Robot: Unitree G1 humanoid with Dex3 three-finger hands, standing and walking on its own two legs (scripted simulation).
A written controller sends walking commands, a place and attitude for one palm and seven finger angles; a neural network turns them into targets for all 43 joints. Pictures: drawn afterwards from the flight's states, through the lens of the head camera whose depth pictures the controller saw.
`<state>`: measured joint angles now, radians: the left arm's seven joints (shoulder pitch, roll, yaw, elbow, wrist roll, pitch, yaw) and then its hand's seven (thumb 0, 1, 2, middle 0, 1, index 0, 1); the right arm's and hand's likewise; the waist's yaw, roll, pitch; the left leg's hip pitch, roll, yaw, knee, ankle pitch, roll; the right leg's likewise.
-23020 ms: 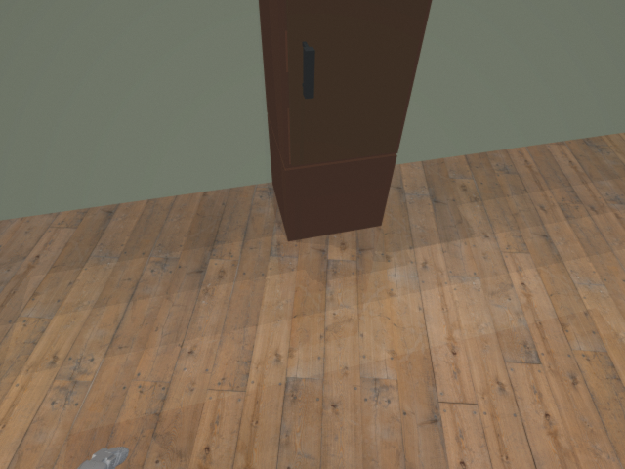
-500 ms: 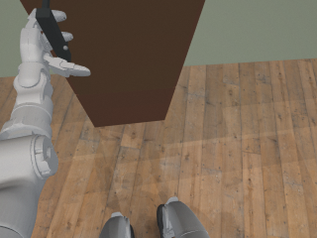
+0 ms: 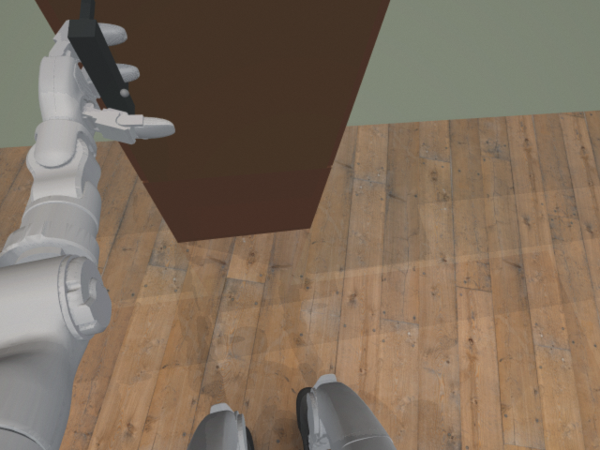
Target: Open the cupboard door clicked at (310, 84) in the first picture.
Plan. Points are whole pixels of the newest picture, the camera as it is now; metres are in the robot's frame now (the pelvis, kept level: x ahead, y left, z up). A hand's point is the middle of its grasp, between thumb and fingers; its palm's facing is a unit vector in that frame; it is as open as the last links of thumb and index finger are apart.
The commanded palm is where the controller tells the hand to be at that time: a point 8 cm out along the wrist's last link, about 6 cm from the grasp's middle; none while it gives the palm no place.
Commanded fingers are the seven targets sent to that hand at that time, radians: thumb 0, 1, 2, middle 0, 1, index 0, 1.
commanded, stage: close the thumb around the handle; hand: left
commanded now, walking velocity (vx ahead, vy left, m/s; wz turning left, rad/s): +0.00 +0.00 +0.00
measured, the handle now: (107, 62) +0.60 +0.17 +0.07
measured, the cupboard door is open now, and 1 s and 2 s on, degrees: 0 9 43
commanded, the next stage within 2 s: pull the door open along its arc in 0.52 s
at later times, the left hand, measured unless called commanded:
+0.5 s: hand (123, 95) +0.54 +0.15 +0.07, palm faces +0.02 -1.00 -0.03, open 6.2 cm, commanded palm +0.52 +0.19 +0.07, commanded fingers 0.00 0.90 0.90 -0.40 -1.35 -0.40 -1.35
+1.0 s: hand (131, 131) +0.49 +0.14 +0.07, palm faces -0.01 -1.00 -0.02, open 6.3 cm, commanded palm +0.43 +0.19 +0.07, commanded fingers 0.00 0.90 0.90 -0.40 -1.35 -0.40 -1.35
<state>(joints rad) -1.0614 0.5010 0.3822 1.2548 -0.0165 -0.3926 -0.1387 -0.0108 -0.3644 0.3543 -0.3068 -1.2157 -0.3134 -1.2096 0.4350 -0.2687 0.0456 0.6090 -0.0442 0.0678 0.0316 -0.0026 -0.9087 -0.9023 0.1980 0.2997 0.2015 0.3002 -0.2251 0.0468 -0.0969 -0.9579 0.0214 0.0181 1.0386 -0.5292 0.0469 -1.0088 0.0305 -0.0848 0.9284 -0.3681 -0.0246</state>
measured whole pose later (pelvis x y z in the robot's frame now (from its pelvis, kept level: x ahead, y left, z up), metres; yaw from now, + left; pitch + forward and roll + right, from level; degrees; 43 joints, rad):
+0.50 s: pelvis +0.00 +0.00 +0.00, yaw +0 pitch +25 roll -3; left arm -1.03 0.47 0.36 1.23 -0.03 -0.41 -0.11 0.01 0.67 0.79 -0.37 -1.34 -0.33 -1.33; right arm 0.44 -0.26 0.04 0.62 -0.05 0.07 0.04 0.00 -0.91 -0.90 0.20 0.30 0.20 0.30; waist -0.21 0.05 -0.10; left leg -0.94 0.02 0.02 1.03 -0.53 0.05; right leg -0.99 0.03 -0.08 0.92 -0.37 -0.02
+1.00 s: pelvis +0.01 +0.00 +0.02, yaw -1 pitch +22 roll -2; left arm -0.69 0.34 0.33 0.93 -0.11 -0.40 -0.14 0.01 0.66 0.69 -0.34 -1.34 -0.33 -1.34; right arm 0.44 -0.26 0.01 0.57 -0.01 0.09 0.05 0.00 -0.91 -0.90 0.20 0.30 0.20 0.30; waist -0.16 0.05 -0.14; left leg -0.81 0.02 0.05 0.93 -0.51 0.04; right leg -0.89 0.04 -0.05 0.85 -0.35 -0.03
